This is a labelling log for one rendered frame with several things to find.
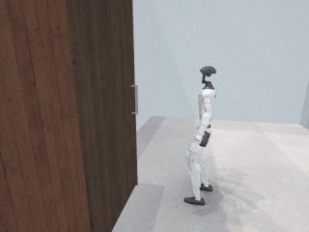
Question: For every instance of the robot left thigh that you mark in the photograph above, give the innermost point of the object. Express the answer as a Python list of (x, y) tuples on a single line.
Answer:
[(203, 143)]

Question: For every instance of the left robot upper arm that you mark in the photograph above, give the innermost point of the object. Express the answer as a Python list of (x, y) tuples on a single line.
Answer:
[(206, 97)]

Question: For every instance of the handle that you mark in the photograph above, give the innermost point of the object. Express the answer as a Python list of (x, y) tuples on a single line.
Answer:
[(136, 98)]

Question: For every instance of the robot right hand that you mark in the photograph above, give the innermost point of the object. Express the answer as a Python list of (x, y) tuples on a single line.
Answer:
[(197, 127)]

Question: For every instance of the robot right shin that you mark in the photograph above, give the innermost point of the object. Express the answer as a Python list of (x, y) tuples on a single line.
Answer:
[(204, 174)]

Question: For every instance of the wardrobe door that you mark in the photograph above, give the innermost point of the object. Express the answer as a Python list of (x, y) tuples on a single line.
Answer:
[(101, 49), (42, 179)]

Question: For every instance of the robot left forearm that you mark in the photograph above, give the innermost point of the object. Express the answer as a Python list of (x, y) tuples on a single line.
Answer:
[(203, 126)]

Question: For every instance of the robot left hand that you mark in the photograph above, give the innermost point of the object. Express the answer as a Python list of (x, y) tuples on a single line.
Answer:
[(194, 149)]

